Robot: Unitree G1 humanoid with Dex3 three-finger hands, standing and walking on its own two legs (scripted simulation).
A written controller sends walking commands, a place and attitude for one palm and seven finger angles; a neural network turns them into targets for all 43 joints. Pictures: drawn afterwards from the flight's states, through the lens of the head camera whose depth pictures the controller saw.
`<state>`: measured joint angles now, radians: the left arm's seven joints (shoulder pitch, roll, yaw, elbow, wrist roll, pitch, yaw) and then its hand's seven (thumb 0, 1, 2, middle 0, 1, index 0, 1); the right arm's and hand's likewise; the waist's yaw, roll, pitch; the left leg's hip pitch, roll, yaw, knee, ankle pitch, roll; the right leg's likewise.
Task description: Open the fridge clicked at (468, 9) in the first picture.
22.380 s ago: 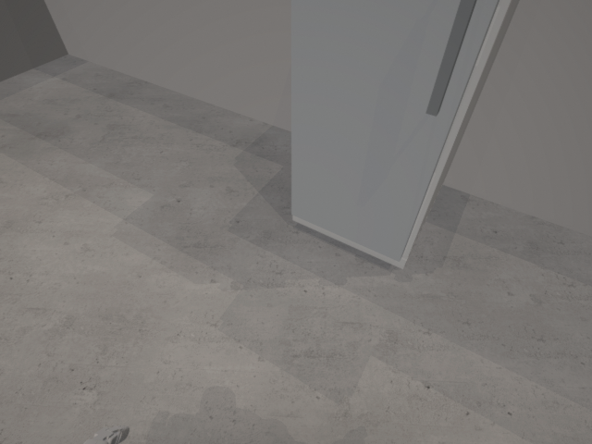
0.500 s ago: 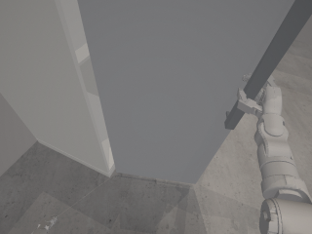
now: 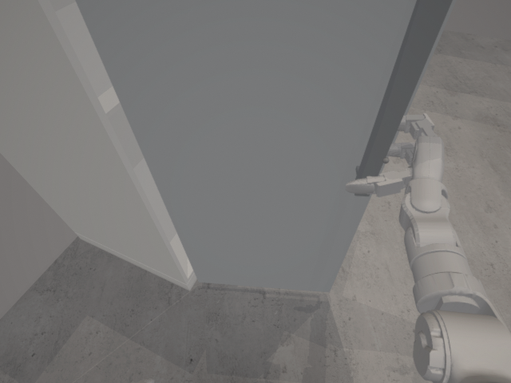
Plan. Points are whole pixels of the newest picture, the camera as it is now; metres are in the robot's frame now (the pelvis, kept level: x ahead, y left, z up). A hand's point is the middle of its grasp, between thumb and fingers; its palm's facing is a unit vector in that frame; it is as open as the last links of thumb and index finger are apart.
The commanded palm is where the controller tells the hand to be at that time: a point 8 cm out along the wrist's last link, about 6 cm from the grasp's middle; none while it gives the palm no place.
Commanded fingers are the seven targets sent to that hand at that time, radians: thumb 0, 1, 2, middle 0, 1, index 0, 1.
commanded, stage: loosen the grip on the handle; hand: right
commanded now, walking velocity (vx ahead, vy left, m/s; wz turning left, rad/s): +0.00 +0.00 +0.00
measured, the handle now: (398, 74) +0.50 -0.14 +0.23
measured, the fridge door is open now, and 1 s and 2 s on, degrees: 70 70 70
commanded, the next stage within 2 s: slip the hand off the handle in 0.10 s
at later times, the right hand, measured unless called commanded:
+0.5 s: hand (417, 166) +0.45 -0.20 +0.11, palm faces +0.26 +0.94 -0.24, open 14.6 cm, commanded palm +0.42 -0.24 +0.12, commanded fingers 0.00 0.55 -0.20 0.25 1.15 0.25 1.15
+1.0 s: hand (448, 184) +0.43 -0.24 +0.10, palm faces +0.18 +0.97 -0.19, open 14.6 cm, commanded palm +0.38 -0.28 +0.12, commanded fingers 0.00 0.55 -0.20 0.25 1.15 0.25 1.15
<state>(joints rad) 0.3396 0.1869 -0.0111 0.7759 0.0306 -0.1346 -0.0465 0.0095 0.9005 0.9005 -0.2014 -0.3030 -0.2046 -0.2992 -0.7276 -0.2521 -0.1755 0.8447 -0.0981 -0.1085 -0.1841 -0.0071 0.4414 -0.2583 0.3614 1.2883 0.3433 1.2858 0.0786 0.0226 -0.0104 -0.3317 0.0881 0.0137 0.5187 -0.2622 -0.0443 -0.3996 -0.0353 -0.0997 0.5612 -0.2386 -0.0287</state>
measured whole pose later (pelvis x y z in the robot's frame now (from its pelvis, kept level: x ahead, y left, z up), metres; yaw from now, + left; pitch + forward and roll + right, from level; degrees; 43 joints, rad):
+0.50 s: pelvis +0.01 +0.06 +0.00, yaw -1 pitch +5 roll +1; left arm 0.35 0.27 0.04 0.76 -0.01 -0.08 0.00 0.01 0.90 0.90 -0.20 -0.30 -0.20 -0.30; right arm -0.65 -0.46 -0.34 0.89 -0.02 -0.24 0.04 -0.01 0.54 -0.21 0.26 1.16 0.27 1.16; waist 0.07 -0.01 0.01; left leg -0.35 0.02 0.06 0.56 -0.31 0.00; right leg -0.41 -0.10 -0.04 0.57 -0.24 0.04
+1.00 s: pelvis +0.04 +0.03 -0.01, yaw +0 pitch +8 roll +1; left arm 0.37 0.27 0.04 0.69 -0.04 -0.06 0.01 0.01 0.90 0.90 -0.20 -0.30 -0.20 -0.30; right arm -0.41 -0.49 -0.43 0.65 0.10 -0.19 0.25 -0.01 0.54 -0.21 0.25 1.15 0.25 1.15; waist 0.05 -0.01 -0.05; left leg -0.39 0.04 0.03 0.64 -0.38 -0.03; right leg -0.46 -0.09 -0.07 0.68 -0.35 0.03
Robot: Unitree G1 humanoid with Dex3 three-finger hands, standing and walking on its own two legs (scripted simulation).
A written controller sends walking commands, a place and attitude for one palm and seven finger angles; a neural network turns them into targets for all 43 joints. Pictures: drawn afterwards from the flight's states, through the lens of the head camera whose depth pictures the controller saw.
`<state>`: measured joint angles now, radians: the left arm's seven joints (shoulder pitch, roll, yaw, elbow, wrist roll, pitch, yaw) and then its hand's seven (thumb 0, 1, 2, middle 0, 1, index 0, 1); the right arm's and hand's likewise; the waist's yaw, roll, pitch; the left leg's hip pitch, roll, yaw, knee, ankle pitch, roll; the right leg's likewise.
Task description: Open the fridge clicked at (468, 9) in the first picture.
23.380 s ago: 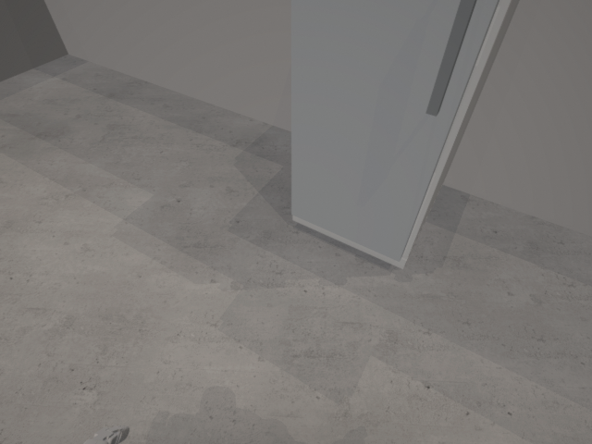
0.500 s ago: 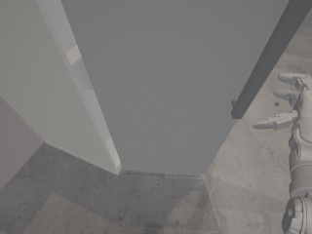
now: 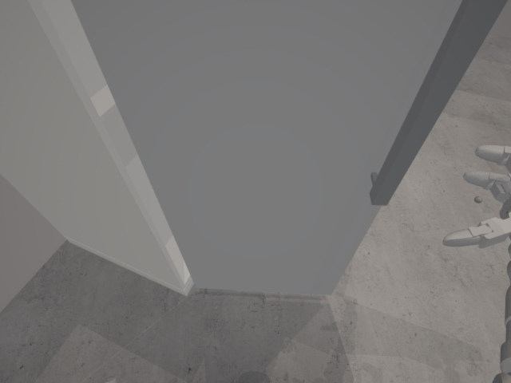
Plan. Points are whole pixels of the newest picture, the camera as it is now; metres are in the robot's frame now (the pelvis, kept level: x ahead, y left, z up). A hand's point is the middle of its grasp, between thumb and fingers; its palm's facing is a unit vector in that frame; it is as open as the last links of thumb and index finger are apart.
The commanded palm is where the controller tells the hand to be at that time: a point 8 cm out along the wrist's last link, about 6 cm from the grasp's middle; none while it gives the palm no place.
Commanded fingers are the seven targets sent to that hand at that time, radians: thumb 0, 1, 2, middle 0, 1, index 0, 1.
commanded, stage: slip the hand off the handle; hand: right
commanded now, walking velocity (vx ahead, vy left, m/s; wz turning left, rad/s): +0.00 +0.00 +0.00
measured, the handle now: (431, 78) +0.47 -0.17 +0.24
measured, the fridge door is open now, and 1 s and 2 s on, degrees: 70 70 70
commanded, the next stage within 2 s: draw the hand back to the body in 0.88 s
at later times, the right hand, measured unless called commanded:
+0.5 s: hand (484, 257) +0.29 -0.25 +0.12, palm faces +0.22 +0.96 -0.20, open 14.6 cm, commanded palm +0.25 -0.29 +0.13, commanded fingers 0.00 0.55 -0.20 0.25 1.15 0.25 1.15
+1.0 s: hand (485, 250) +0.30 -0.26 +0.12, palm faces +0.24 +0.95 -0.20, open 14.6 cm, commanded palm +0.25 -0.30 +0.13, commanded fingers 0.00 0.55 -0.20 0.25 1.15 0.25 1.15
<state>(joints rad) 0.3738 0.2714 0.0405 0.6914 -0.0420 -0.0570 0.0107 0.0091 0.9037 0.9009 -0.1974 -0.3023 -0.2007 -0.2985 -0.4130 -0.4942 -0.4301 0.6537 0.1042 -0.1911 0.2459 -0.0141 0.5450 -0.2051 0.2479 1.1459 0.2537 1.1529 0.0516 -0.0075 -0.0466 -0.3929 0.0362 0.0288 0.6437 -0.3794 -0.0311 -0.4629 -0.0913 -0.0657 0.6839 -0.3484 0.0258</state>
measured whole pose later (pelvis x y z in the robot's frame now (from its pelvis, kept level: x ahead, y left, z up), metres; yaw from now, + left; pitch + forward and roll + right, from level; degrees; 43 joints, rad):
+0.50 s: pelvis -0.04 +0.00 +0.01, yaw -3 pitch +1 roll +1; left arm 0.20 0.22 -0.03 0.67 -0.03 -0.15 0.06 0.01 0.90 0.90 -0.20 -0.30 -0.20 -0.30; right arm -0.21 -0.35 -0.25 0.32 0.09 -0.08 0.12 -0.01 0.55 -0.20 0.25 1.15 0.25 1.15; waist -0.02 -0.02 -0.02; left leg -0.28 0.05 0.07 0.58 -0.32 -0.03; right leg -0.37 -0.07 -0.02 0.62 -0.26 0.03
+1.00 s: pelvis -0.03 +0.02 +0.00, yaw -2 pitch +2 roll +0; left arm 0.28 0.27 0.01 0.73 -0.04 -0.18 0.07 0.01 0.90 0.90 -0.20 -0.30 -0.20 -0.30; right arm -0.23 -0.42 -0.38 0.45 0.14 -0.16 0.19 -0.01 0.55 -0.20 0.25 1.15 0.26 1.15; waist 0.02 -0.02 -0.01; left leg -0.32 0.03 0.06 0.65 -0.35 0.00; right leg -0.38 -0.09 -0.03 0.63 -0.27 0.05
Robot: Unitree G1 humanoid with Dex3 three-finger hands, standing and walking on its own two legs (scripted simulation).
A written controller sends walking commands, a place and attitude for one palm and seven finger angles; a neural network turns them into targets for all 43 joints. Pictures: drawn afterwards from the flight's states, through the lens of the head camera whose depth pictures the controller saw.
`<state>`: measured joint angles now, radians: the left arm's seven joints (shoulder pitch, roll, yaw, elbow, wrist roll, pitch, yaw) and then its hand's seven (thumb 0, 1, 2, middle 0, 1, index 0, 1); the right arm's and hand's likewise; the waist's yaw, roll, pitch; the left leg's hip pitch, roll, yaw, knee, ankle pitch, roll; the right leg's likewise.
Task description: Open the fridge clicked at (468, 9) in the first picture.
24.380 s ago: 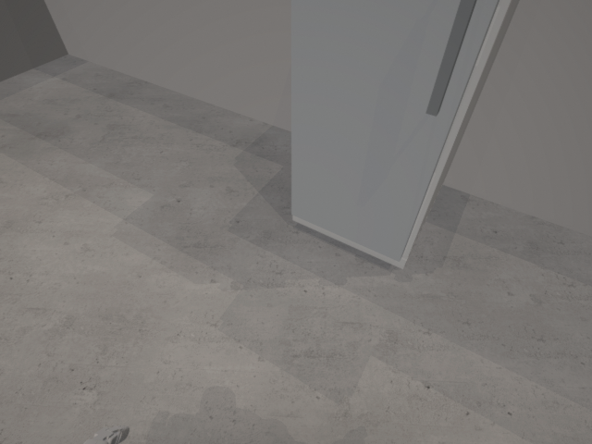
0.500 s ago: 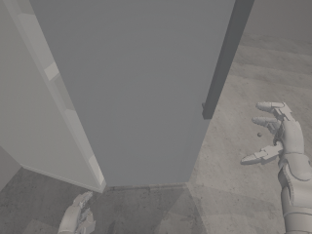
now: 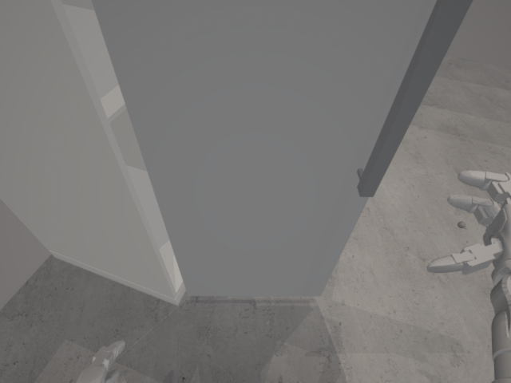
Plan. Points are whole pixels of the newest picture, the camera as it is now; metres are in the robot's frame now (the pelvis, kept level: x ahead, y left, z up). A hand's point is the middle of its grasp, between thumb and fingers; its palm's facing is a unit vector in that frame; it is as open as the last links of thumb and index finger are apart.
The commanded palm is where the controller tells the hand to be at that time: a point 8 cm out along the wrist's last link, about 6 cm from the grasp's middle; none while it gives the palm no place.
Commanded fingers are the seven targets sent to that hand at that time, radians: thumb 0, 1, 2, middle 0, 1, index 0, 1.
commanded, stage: draw the hand back to the body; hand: right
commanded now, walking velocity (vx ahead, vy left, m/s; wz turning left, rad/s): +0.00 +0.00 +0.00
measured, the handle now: (408, 80) +0.51 -0.18 +0.24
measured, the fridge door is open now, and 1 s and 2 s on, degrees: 70 70 70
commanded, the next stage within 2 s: step back with the hand held close in 1.58 s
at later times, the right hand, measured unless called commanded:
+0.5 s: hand (504, 263) +0.26 -0.28 +0.14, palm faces +0.18 +0.98 -0.01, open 14.6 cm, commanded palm +0.23 -0.32 +0.15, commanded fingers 0.00 0.33 -0.31 0.24 1.02 0.24 1.02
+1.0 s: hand out of the picture +0.23 -0.29 +0.16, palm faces +0.47 +0.82 -0.33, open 10.8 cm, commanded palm +0.17 -0.32 +0.18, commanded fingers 0.00 -0.57 -0.74 0.21 0.49 0.21 0.49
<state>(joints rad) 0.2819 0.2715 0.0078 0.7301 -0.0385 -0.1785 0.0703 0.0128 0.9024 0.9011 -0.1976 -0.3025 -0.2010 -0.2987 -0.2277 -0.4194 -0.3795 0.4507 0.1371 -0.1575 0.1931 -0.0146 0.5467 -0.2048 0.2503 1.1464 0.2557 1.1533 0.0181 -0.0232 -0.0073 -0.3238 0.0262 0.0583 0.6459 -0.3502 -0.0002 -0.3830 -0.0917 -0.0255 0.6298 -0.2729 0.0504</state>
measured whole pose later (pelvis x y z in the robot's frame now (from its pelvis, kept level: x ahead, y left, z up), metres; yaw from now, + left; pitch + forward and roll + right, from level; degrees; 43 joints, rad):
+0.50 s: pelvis +0.01 -0.02 +0.01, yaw -2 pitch -3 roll +1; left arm 0.15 0.23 -0.06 0.65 -0.06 -0.25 0.11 0.01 0.90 0.90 -0.20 -0.30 -0.20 -0.30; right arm 0.04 -0.32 -0.35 0.00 0.31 0.09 0.27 -0.02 0.53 -0.21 0.24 1.13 0.25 1.14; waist -0.08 -0.03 -0.01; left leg -0.15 0.05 0.08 0.52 -0.32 -0.03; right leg -0.25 -0.06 -0.01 0.56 -0.27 0.03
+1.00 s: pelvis +0.01 -0.01 +0.02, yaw +1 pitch -6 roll +0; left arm 0.20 0.23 -0.01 0.74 0.01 -0.17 0.09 0.01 0.90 0.90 -0.20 -0.30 -0.20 -0.30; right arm 0.34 -0.32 -0.33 -0.23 0.07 -0.09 -0.12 0.00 -0.23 -0.58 0.22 0.69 0.23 0.70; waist -0.05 -0.05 0.06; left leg -0.01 0.03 0.04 0.35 -0.23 -0.02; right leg -0.08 -0.08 -0.06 0.38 -0.19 0.04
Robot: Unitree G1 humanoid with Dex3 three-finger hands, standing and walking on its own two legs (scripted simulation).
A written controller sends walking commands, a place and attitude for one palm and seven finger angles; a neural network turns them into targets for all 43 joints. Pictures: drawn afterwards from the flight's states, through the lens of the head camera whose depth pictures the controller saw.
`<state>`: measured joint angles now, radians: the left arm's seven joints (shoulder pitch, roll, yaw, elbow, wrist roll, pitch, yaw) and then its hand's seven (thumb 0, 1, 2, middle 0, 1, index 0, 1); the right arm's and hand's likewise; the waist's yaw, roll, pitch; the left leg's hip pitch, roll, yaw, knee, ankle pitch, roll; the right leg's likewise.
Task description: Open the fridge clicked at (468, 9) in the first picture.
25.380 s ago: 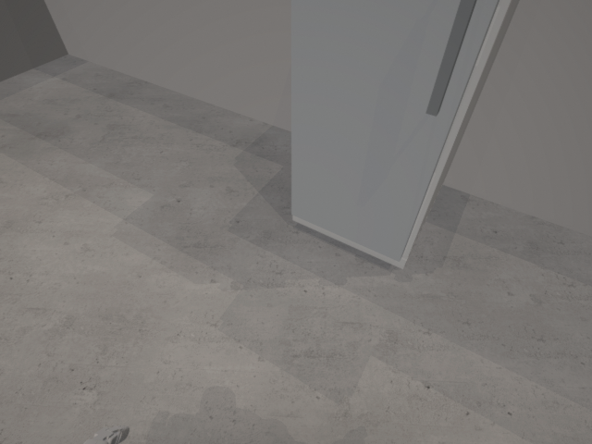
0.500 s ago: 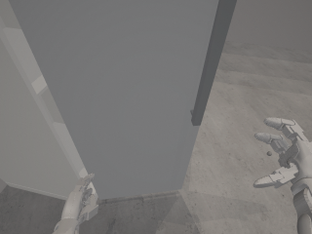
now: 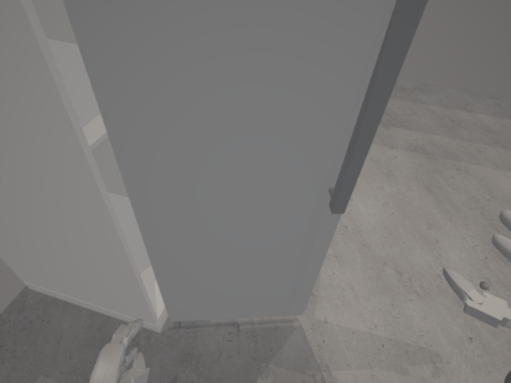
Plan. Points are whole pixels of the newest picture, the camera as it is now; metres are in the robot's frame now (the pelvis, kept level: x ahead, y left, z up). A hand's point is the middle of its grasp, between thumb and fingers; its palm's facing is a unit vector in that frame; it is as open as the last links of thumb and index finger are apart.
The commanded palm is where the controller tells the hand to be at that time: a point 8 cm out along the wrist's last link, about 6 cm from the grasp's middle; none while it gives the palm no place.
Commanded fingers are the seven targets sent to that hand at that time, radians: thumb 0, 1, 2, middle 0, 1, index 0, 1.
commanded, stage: draw the hand back to the body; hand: right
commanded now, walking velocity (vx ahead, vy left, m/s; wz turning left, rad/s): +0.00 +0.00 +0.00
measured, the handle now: (365, 108) +0.49 -0.17 +0.22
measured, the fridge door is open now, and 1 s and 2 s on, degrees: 70 70 70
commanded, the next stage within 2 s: step back with the hand held close in 0.58 s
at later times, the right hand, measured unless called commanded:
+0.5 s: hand (500, 301) +0.19 -0.28 +0.15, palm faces +0.52 +0.78 -0.34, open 7.5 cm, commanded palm +0.14 -0.30 +0.17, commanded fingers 0.00 -0.90 -0.90 0.20 0.30 0.20 0.30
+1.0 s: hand (503, 314) +0.18 -0.28 +0.14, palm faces +0.35 +0.81 -0.48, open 7.4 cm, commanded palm +0.12 -0.32 +0.17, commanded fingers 0.00 -0.90 -0.90 0.20 0.30 0.20 0.30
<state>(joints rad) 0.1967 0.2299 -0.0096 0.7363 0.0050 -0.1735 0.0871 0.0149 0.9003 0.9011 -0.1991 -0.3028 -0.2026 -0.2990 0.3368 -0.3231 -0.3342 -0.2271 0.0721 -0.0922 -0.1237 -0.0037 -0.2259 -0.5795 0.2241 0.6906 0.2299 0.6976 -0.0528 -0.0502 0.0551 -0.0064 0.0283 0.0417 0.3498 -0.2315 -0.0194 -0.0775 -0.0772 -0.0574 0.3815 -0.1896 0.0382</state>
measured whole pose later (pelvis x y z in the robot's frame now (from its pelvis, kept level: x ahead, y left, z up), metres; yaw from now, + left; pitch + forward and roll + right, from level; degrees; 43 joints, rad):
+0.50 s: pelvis +0.01 +0.00 +0.00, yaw -1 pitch -7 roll +0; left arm 0.16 0.21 -0.01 0.70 0.01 -0.18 0.09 0.01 0.90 0.90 -0.20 -0.30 -0.20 -0.30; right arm 0.43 -0.31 -0.35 -0.34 0.07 -0.10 -0.12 0.01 -0.87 -0.89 0.20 0.31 0.21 0.32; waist -0.09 -0.05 0.06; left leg 0.02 0.03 0.05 0.34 -0.24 -0.02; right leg -0.06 -0.08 -0.05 0.38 -0.20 0.04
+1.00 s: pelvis -0.02 -0.02 -0.01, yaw +1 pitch -1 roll +1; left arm 0.15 0.23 0.00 0.58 -0.01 -0.04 0.09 0.01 0.90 0.90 -0.20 -0.30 -0.20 -0.30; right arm 0.55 -0.39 -0.37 -0.47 0.06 -0.12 -0.11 0.01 -0.89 -0.90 0.21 0.30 0.21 0.30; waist -0.02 -0.04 0.04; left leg -0.22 0.05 0.01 0.47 -0.23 -0.05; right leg -0.29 -0.06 -0.08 0.52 -0.21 0.00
